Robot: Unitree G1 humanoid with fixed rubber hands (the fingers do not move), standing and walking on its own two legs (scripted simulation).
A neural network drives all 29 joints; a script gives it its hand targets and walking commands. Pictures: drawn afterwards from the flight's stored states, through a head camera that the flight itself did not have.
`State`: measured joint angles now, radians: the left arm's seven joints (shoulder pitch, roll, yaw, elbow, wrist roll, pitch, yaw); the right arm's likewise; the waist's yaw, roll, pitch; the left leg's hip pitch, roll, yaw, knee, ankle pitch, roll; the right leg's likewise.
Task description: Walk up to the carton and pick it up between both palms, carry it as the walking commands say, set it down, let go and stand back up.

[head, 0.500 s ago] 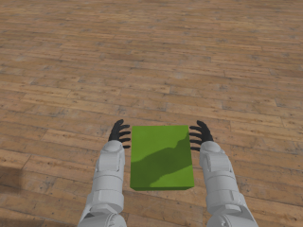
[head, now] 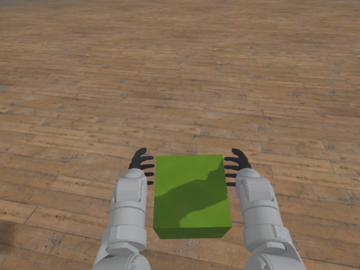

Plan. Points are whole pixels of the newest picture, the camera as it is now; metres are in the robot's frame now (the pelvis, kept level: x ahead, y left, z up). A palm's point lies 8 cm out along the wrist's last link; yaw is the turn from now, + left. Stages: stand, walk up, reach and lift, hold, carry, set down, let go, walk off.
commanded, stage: reach and lift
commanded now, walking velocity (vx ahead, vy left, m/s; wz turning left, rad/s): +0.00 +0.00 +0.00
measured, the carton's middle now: (190, 198) +0.31 +0.01 -0.04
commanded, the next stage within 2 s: hold in 0.94 s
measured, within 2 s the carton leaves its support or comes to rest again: neither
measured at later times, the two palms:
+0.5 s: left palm (139, 175) +0.31 +0.13 +0.06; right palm (248, 179) +0.30 -0.13 +0.06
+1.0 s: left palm (138, 179) +0.30 +0.13 +0.06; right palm (249, 183) +0.29 -0.13 +0.06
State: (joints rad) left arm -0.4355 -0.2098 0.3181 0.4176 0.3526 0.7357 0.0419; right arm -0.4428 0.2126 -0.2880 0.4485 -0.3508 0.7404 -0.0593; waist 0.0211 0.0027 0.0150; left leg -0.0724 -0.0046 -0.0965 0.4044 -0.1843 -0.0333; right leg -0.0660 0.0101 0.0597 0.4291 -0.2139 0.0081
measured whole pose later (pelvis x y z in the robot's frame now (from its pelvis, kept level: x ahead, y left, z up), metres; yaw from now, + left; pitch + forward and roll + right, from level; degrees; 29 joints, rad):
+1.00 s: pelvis +0.00 +0.01 +0.00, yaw +0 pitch -8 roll +0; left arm -0.37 -0.18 0.23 0.37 0.30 0.76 0.04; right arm -0.37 0.18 -0.22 0.37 -0.30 0.77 -0.04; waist -0.01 0.00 0.01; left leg -0.07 -0.01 -0.09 0.40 -0.18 -0.02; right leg -0.07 0.00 0.07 0.42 -0.21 0.02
